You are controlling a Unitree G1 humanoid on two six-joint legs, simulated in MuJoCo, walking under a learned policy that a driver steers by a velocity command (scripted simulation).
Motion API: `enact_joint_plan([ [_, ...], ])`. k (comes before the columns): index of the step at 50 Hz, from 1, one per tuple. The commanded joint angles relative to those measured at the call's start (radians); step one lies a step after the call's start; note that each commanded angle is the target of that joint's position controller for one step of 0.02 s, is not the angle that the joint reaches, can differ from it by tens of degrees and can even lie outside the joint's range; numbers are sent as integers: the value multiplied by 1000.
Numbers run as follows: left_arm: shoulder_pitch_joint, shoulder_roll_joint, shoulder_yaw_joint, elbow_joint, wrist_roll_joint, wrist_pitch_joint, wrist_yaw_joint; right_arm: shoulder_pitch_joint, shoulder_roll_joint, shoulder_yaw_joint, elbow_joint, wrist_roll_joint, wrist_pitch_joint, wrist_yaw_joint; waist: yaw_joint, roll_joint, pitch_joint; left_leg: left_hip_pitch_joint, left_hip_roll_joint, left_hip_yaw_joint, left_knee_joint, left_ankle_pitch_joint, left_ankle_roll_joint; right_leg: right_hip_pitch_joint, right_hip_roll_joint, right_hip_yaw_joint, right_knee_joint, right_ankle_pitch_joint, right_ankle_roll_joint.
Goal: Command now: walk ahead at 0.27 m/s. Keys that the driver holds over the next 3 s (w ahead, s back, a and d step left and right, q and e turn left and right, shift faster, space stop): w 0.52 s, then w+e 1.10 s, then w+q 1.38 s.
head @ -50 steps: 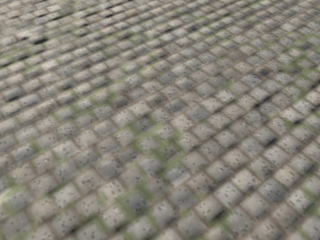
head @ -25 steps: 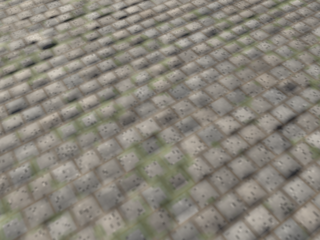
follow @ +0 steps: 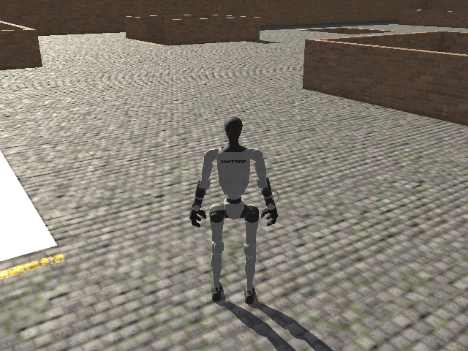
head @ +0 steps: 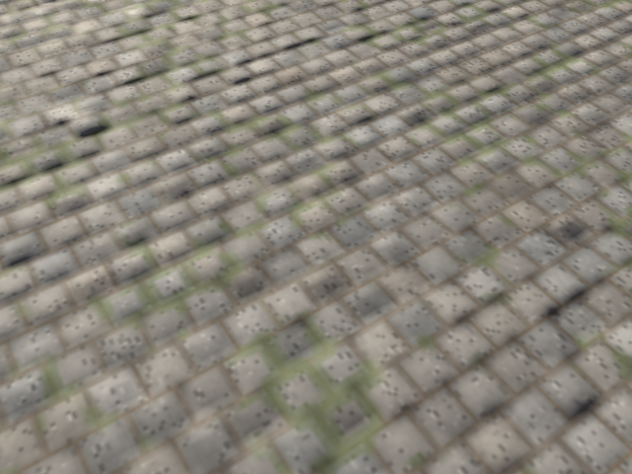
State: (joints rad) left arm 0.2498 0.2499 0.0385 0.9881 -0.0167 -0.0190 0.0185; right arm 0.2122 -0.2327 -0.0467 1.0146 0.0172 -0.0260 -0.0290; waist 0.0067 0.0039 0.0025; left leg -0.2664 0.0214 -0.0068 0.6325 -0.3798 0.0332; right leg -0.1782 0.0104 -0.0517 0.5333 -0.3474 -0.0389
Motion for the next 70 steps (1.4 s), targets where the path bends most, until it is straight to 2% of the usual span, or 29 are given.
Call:
enact_joint_plan([
  [1, 65, 185, 45, -12, -3, -39, 4, -128, -79, -14, -89, 6, -58, 20, 33, -163, 157, -277, 20, 16, 94, -46, 42, 37, -349, 480, -343, -282, -220],
  [5, -75, 163, 43, -56, -20, -41, -10, 102, -104, -38, 23, 9, -68, 36, -94, -91, 58, 194, -22, 52, -167, 140, 61, -158, -193, 201, -182, 32, -104],
  [6, -128, 113, 27, -86, -13, -47, -11, 224, -169, -61, 52, 5, -67, 30, -142, 59, 30, 322, 109, -167, -280, 62, 115, -285, -84, 55, 77, 139, -32],
  [7, -130, 72, 17, -121, -2, -63, -7, 327, -269, -85, 71, 8, -68, 35, -161, 303, -14, 494, 305, -539, -406, 88, 239, -494, 37, -21, 388, -37, 27],
  [8, -130, 105, 26, -117, -9, -75, -9, 297, -184, -54, 61, -7, -79, 37, -136, 202, -5, 510, 357, -608, -408, 156, 271, -610, 10, 91, 583, -212, 20],
  [9, -98, 108, 28, -105, -28, -84, -18, 242, -132, -38, 43, -11, -89, 38, -95, 133, 23, 495, 333, -503, -386, 217, 241, -649, -37, 136, 653, -153, -5],
  [13, -126, 90, 36, -97, -14, -79, -34, 171, -83, -11, 20, -12, -81, 43, -47, 89, 61, 371, 227, -223, -446, 416, 149, -588, -125, 81, 516, 91, -11],
  [18, -292, 29, 14, -153, -5, -61, -40, 188, -145, -16, 17, -19, -68, 16, -68, 77, 112, 237, 178, -93, -521, 450, 147, -492, -89, 20, 195, 276, 37],
  [23, -399, 52, 11, -194, -14, -62, -55, 245, -151, -26, 45, -1, -67, 10, -76, 91, 150, 267, 220, -58, -538, 424, 139, -427, -72, 25, 32, 369, 1],
  [26, -361, 95, 28, -196, -12, -71, -66, 218, -171, -38, 40, 0, -56, 9, -23, 92, 100, 353, 250, -37, -437, 650, 114, -342, -48, 18, 0, 306, -44],
  [28, -137, 149, 64, -128, -12, -65, -62, 185, -179, -43, 28, -10, -40, 6, 95, 109, -50, 339, 206, 36, -169, 954, 77, -57, 21, -38, 15, 275, -90],
  [29, 31, 187, 85, -78, -13, -57, -56, 189, -161, -35, 16, -20, -36, 3, 160, 74, -148, 180, 164, 66, 72, 852, 43, 203, -25, 32, 35, 259, -126],
  [30, 166, 281, 106, -53, 5, -51, -52, 299, -46, -1, -7, -26, -51, 17, 120, -181, -303, -215, 7, 85, 491, 405, -30, 572, -276, 512, -43, 19, -293],
  [31, 151, 233, 85, -50, -2, -49, -57, 268, -35, 8, -6, -15, -87, 28, 111, -246, -356, -367, -71, -53, 685, -156, -26, 593, -360, 857, -270, -151, -329],
  [32, 54, 180, 67, -66, -5, -60, -60, 164, -114, -15, -45, 18, -112, 35, 99, -200, -197, -477, -10, -100, 762, -114, 2, 473, -330, 765, -298, -158, -278],
  [34, -95, 122, 48, -106, 11, -78, -65, 61, -144, -26, -75, 14, -131, 21, 34, -34, -43, -421, 75, -76, 651, 49, 23, 167, -256, 520, -328, 63, -236],
  [37, -124, 103, 39, -119, 17, -83, -59, 84, -115, -37, -89, -13, -102, 4, -36, -58, -21, -276, 119, -81, 486, 102, 4, -28, -189, 394, -380, 175, -226],
  [42, 7, 164, 53, -100, 8, -80, -16, -121, -113, -39, -177, -26, -83, -4, 10, -58, 52, -348, 87, -66, 148, 346, -62, -82, -160, 340, -416, 184, -214],
  [46, 79, 166, 57, -91, -4, -66, -2, -260, -89, -24, -224, -15, -94, 18, 59, -70, 53, -257, 26, -49, -63, 493, -76, -90, -131, 310, -379, 194, -175],
  [50, 131, 161, 60, -83, -12, -51, 3, -326, -120, -22, -265, -2, -107, 36, 72, -70, 46, -231, 8, -81, -170, 443, -73, 27, -165, 389, -282, 171, -163],
  [52, 121, 175, 68, -93, -7, -44, 7, -295, -153, -30, -268, 1, -117, 40, 42, -99, 30, -166, 2, -80, -195, 354, -56, 61, -181, 435, -215, 222, -152],
  [54, 100, 139, 58, -116, -2, -40, 5, -112, -203, -54, -228, -9, -128, 32, -50, -102, -71, 96, 19, -74, -232, 301, -2, 23, -110, 417, -35, 325, -112],
  [55, 96, 81, 38, -143, 14, -43, -1, 59, -263, -71, -207, -21, -129, 24, -118, 0, -226, 362, 184, -219, -199, 249, 59, -102, -39, 327, 248, 215, -77],
  [56, 226, 5, 17, -175, -13, -58, -7, 146, -342, -91, -176, -29, -111, 27, -58, 339, -345, 678, 408, -663, -288, 69, 218, -463, 100, 190, 556, -216, -13],
  [57, 219, 114, 34, -160, -32, -59, -1, 118, -235, -66, -191, -19, -107, 33, -67, 260, -294, 640, 414, -742, -333, -86, 208, -587, 11, 227, 703, -235, -11],
  [58, 126, 177, 52, -173, -30, -55, 1, 60, -161, -47, -213, -16, -105, 34, -84, 150, -165, 517, 363, -572, -342, -38, 158, -615, -26, 222, 734, -144, -10],
  [60, 55, 153, 58, -190, -10, -46, 3, -31, -121, -32, -216, -24, -96, 36, -48, 67, -38, 302, 278, -347, -385, 190, 123, -560, -89, 189, 673, -10, 7],
  [64, 29, 79, 54, -236, -17, -21, -16, -28, -134, -39, -191, -26, -102, 33, -18, 94, 1, 190, 240, -150, -469, 349, 137, -519, -141, 153, 589, 80, 21],
  [70, -107, 64, 40, -308, -9, -23, -44, -8, -189, -56, -174, -22, -91, 21, -44, 56, 32, 204, 222, 56, -502, 479, 132, -516, -135, 105, 289, 339, 27],
])
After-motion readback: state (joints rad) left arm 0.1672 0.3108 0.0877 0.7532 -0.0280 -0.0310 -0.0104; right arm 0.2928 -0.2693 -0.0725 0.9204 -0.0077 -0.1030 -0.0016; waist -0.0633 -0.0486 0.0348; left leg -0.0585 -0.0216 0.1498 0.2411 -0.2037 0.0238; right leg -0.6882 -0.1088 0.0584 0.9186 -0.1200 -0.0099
